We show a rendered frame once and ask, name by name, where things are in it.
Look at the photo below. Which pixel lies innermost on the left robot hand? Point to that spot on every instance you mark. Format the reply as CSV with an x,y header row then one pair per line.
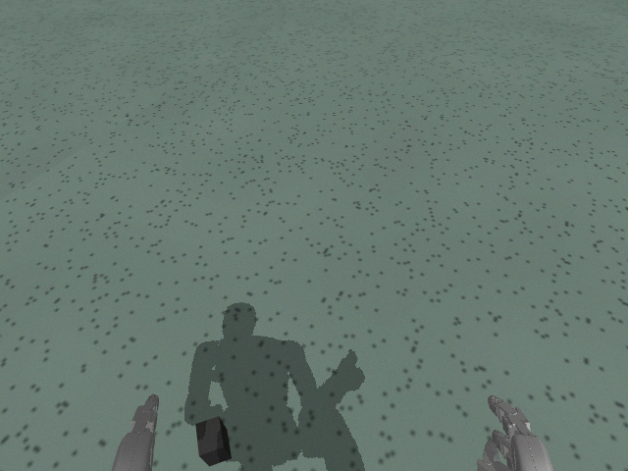
x,y
135,452

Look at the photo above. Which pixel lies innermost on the right robot hand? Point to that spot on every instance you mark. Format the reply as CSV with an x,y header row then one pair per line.
x,y
522,450

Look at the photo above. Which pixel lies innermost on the carton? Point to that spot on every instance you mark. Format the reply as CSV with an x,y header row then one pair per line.
x,y
213,441

